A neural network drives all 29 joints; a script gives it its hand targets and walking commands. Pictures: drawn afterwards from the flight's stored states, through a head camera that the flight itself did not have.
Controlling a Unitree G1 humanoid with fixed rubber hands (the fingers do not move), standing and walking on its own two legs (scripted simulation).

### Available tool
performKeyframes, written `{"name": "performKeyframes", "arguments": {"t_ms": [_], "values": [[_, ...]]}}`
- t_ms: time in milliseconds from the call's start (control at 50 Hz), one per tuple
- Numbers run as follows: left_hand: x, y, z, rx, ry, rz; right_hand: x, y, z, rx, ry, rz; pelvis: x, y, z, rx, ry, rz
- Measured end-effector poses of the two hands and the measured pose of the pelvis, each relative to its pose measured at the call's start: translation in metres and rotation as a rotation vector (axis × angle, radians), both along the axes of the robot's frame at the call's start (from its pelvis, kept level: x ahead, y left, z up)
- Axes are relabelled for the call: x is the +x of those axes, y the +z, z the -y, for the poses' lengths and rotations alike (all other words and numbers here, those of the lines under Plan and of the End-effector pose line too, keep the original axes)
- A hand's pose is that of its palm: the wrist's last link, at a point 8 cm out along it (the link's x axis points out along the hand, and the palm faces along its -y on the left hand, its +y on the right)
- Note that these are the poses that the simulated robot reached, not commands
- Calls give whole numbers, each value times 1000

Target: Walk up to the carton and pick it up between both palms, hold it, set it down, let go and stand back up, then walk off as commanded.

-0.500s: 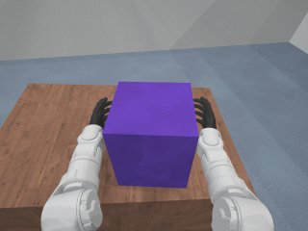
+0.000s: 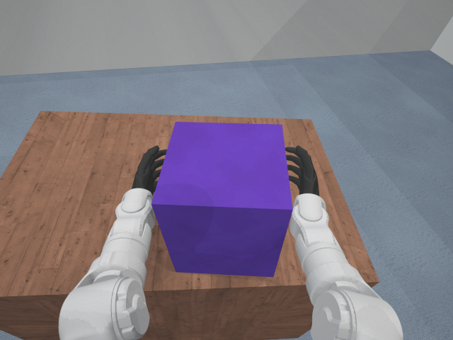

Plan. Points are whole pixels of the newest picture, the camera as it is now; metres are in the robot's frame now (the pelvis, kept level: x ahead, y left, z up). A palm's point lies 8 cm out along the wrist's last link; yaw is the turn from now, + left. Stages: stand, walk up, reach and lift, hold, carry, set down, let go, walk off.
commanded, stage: set down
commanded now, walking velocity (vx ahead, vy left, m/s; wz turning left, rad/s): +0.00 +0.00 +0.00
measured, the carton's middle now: (226, 202) +0.40 +0.00 +0.00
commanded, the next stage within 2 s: none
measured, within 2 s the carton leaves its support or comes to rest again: rests again in 1.28 s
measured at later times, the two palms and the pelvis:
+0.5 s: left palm (145, 188) +0.40 +0.16 +0.04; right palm (306, 192) +0.38 -0.14 +0.07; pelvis +0.00 +0.00 +0.00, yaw +0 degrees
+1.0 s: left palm (147, 189) +0.40 +0.16 +0.04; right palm (308, 197) +0.38 -0.14 +0.06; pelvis -0.01 +0.00 +0.00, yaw +0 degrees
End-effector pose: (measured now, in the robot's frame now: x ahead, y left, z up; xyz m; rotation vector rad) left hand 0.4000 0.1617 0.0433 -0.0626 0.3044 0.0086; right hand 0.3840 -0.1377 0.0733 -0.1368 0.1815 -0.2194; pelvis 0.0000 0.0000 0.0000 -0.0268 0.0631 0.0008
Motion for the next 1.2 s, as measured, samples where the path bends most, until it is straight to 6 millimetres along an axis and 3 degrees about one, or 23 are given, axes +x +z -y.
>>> {"name": "performKeyframes", "arguments": {"t_ms": [920, 1200], "values": [[-1, -5, 1, -47, -16, 22, -5, -8, 3, 3, -9, 5, -4, -1, 0, 1, 1, -15], [6, -16, 7, -27, -19, -8, -16, -38, 8, 130, -74, -54, -11, -4, 0, 1, 1, -50]]}}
